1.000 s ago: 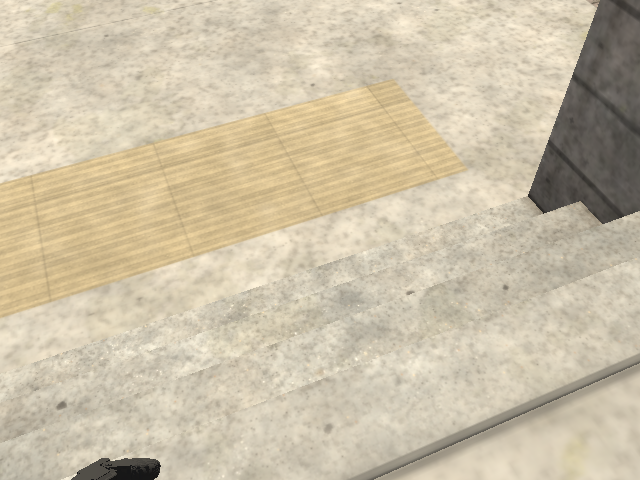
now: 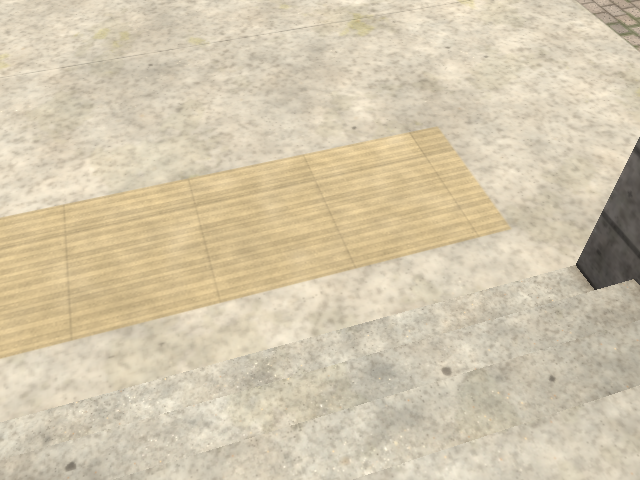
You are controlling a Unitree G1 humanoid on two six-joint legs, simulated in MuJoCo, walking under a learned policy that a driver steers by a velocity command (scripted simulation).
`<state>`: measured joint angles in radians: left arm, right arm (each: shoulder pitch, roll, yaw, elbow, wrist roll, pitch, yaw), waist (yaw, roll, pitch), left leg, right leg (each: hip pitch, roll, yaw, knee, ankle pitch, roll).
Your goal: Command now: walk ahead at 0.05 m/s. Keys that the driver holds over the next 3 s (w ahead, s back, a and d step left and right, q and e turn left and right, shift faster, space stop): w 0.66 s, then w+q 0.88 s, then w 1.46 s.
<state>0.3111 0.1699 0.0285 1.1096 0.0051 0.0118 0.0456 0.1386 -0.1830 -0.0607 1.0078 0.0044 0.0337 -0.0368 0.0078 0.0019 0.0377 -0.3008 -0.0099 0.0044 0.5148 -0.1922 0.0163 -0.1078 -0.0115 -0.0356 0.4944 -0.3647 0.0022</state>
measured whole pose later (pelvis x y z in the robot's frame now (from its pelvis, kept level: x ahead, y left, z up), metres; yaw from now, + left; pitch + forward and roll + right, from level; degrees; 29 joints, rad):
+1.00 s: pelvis +0.34 +0.00 +0.00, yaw +7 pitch +0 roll -2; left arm 0.28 0.18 0.05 0.98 0.01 -0.08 -0.04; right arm 0.33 -0.25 -0.10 0.96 0.04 0.01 -0.05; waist 0.01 0.04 0.01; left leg -0.58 0.05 -0.10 1.25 -0.28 0.08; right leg -0.25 0.01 -0.15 0.47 -0.21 -0.06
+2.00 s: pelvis +0.77 +0.18 -0.42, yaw +33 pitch +1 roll +2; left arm 0.44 0.25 0.07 0.90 0.01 -0.07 -0.06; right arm 0.34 -0.20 -0.05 0.93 0.05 -0.04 -0.03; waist 0.07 -0.04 -0.05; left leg -0.65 -0.17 -0.15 2.13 -0.81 0.07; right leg -0.31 -0.02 -0.02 0.64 -0.35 -0.03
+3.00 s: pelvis +1.29 +0.47 -0.82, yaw +32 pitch +5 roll +3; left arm 0.12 0.19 0.05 0.85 -0.01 -0.07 -0.06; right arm 0.43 -0.18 -0.04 1.01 0.04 -0.09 -0.03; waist -0.06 -0.02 -0.03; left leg -0.53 -0.04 -0.12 1.94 -0.80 0.04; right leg -0.40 -0.02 0.01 0.51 -0.22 -0.02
